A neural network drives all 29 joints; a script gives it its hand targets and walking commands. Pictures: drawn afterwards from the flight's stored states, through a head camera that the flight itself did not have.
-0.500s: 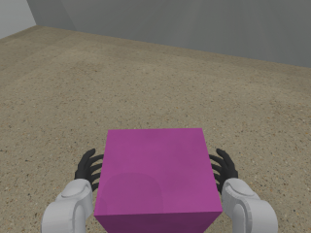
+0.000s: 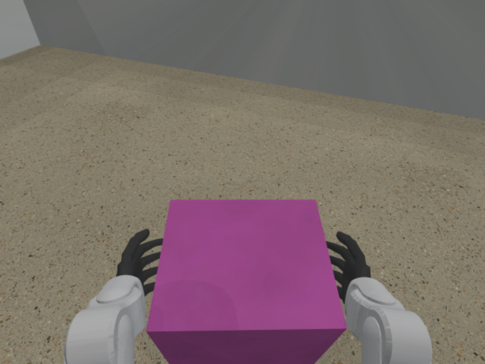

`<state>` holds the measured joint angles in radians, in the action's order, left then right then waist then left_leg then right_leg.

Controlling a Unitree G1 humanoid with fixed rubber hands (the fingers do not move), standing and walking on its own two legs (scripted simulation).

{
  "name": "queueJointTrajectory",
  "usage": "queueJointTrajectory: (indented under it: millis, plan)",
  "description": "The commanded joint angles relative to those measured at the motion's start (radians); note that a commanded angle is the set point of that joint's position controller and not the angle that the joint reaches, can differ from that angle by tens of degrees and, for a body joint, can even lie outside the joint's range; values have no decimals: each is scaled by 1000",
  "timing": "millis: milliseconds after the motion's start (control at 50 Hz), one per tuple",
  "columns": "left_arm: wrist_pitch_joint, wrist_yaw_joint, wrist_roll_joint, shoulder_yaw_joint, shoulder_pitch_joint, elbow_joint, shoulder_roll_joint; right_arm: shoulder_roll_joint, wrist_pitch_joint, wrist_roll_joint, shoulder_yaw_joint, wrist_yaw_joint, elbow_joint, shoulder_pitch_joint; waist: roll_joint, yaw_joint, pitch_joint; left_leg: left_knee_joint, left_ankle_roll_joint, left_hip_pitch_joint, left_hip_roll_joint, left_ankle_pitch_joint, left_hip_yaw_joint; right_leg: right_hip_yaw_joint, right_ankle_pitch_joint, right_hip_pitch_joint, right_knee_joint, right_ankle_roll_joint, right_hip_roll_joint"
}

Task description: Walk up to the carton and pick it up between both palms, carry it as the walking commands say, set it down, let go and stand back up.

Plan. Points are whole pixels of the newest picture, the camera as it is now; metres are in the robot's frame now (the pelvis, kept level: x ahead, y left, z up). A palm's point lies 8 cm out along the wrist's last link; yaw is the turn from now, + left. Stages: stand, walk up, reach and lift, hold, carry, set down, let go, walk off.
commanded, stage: carry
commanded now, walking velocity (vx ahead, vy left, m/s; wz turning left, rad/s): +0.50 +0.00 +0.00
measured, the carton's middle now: (242, 290) +0.26 +0.00 +0.03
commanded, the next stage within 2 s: none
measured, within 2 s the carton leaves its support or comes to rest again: neither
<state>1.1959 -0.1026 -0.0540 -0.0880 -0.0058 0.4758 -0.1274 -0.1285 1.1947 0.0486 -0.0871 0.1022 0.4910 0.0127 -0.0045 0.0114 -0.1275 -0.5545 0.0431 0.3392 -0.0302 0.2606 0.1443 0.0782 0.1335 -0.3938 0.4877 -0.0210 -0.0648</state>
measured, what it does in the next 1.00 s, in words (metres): walks ahead: left foot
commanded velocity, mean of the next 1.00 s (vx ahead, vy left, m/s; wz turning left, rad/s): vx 0.17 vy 0.00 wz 0.00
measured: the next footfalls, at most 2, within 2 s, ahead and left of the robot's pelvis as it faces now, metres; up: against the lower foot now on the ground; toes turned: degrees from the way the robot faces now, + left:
left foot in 0.52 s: +0.17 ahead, +0.14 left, +0.00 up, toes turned +4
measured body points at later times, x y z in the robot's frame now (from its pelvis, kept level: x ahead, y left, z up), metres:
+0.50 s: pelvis +0.09 +0.01 +0.01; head +0.08 +0.01 +0.46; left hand +0.33 +0.18 +0.10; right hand +0.34 -0.14 +0.10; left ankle +0.13 +0.12 -0.73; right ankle +0.05 -0.12 -0.73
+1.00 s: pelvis +0.18 +0.04 +0.01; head +0.18 +0.04 +0.46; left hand +0.44 +0.19 +0.09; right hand +0.43 -0.13 +0.09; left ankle +0.14 +0.13 -0.72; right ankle +0.09 -0.10 -0.72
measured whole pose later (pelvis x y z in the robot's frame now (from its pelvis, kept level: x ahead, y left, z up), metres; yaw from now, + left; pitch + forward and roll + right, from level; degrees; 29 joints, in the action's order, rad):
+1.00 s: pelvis +0.18 +0.04 +0.01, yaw -2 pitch +5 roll +0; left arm 1.15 -0.10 -0.05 -0.08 -0.03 0.50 -0.13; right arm -0.13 1.15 0.05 -0.09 0.10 0.54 0.01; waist -0.01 0.02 -0.09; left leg -0.55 0.01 0.28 -0.04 0.27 0.16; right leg 0.11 0.30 -0.20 0.51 -0.04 -0.09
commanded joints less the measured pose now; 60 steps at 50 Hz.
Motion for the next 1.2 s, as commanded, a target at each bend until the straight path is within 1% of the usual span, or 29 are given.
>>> queueJointTrajectory:
  millis: [0,40,80,120,160,180,200,220,240,260,280,340,380,440,480,500,520,540,560,600,620,660,700,760,800,940,1040,1080,1180]
  plan:
    - [-24,103,276,680,-443,130,-752,-748,-29,-264,660,-98,115,-476,49,9,-125,237,5,16,-123,332,-168,-55,300,77,-69,32,-27]
    - [-25,104,283,682,-439,148,-761,-753,-27,-268,664,-100,130,-475,97,7,-105,310,33,-15,-161,469,-206,26,370,23,4,22,19]
    - [-22,105,284,679,-432,149,-757,-741,-23,-257,655,-97,115,-456,158,9,-106,392,62,-14,-238,518,-250,108,253,54,145,6,55]
    - [-17,108,292,681,-431,149,-749,-729,-20,-246,652,-91,115,-444,143,16,-83,397,60,17,-244,509,-210,110,265,108,86,13,54]
    - [-10,108,296,679,-420,138,-740,-718,-17,-235,649,-83,117,-433,86,16,-77,267,34,1,-194,434,-134,87,298,179,-71,32,36]
    - [-8,104,294,676,-411,131,-731,-705,-12,-231,649,-80,121,-431,-7,19,-66,141,1,57,-135,372,-63,-32,399,217,-158,61,-33]
    - [-6,102,291,665,-404,122,-723,-698,-9,-231,654,-78,130,-447,-153,25,-65,-77,-35,157,-67,279,1,-289,583,256,-279,119,-169]
    - [-4,98,293,659,-406,111,-718,-689,-9,-230,654,-76,137,-464,-250,25,-61,-274,-53,269,-27,188,20,-473,680,299,-387,172,-281]
    - [-2,95,295,657,-407,109,-722,-692,-7,-237,652,-76,130,-475,-194,20,-29,-351,-49,341,-43,184,-63,-499,672,283,-421,200,-316]
    - [-3,93,290,651,-399,106,-725,-706,-5,-249,661,-79,114,-466,-122,18,-30,-358,-44,358,-51,171,-101,-470,600,293,-411,207,-304]
    - [-7,93,289,658,-404,111,-732,-717,-7,-253,660,-81,100,-454,-87,19,-59,-351,-42,364,-50,166,-106,-431,537,325,-393,209,-293]
    - [-26,95,305,689,-436,162,-763,-757,-24,-266,673,-85,122,-467,-112,20,-102,-248,-53,321,-46,145,-76,-297,362,361,-349,201,-255]
    - [-33,95,301,694,-418,167,-759,-758,-31,-260,674,-78,130,-437,-129,18,-113,-144,-56,252,-35,101,-55,-210,136,365,-290,185,-225]
    - [-40,94,289,701,-376,169,-743,-738,-39,-248,665,-73,139,-385,-129,7,-153,67,-56,31,-3,-46,14,-70,-107,301,-171,126,-173]
    - [-41,92,277,706,-358,163,-733,-721,-40,-240,657,-76,141,-368,-80,-3,-196,185,-46,-234,-21,-141,35,12,-107,189,-49,59,-107]
    - [-40,90,267,705,-363,154,-723,-706,-40,-236,648,-77,131,-362,-27,-15,-188,209,-27,-355,-93,-182,-55,35,-56,77,42,27,-79]
    - [-34,89,260,710,-356,151,-722,-690,-41,-230,641,-75,125,-363,127,-12,-178,194,23,-456,-221,-436,-224,74,123,-73,129,-15,-16]
    - [-29,96,263,715,-380,163,-726,-705,-43,-237,640,-80,120,-367,216,-4,-200,171,100,-462,-291,-585,-284,82,316,-90,138,-22,6]
    - [-30,102,269,717,-392,165,-742,-723,-48,-245,647,-84,131,-385,200,2,-200,168,112,-431,-291,-630,-266,68,339,-52,100,-18,-4]
    - [-42,112,295,729,-426,183,-785,-769,-61,-255,668,-90,157,-429,122,14,-186,118,66,-355,-214,-566,-148,61,241,52,-48,-2,-13]
    - [-46,113,297,727,-436,177,-786,-769,-62,-261,675,-92,164,-450,81,13,-182,71,30,-334,-163,-540,-79,33,83,83,-57,9,-40]
    - [-49,114,289,718,-422,153,-768,-755,-62,-253,671,-92,138,-424,8,7,-205,28,-11,-237,-114,-534,-58,-30,-271,212,-14,22,-85]
    - [-54,114,285,711,-396,142,-772,-749,-63,-251,671,-93,146,-409,-18,5,-229,8,-23,-243,-118,-643,-67,-15,-400,247,17,17,-90]
    - [-58,112,277,710,-380,125,-777,-750,-65,-254,674,-97,142,-395,26,6,-259,-21,-16,-328,-136,-861,-81,11,-361,210,51,4,-72]
    - [-60,114,276,711,-388,124,-784,-757,-67,-257,678,-100,143,-401,40,6,-263,-33,-17,-351,-140,-928,-80,18,-321,194,35,1,-62]
    - [-59,113,277,706,-396,139,-779,-751,-62,-252,672,-99,160,-405,-27,6,-256,-10,-41,-263,-87,-716,-55,7,-544,271,35,11,-78]
    - [-53,105,267,697,-388,136,-754,-731,-54,-252,661,-97,149,-403,32,7,-240,-12,-29,-326,-100,-871,-72,37,-361,183,28,5,-46]
    - [-50,102,265,693,-395,133,-744,-724,-51,-253,657,-95,145,-408,42,7,-232,-19,-24,-321,-103,-874,-80,39,-319,181,-5,5,-40]
    - [-44,99,267,684,-391,122,-735,-712,-47,-243,643,-89,131,-403,-20,6,-244,-7,-32,-212,-79,-659,-82,5,-516,266,41,23,-79]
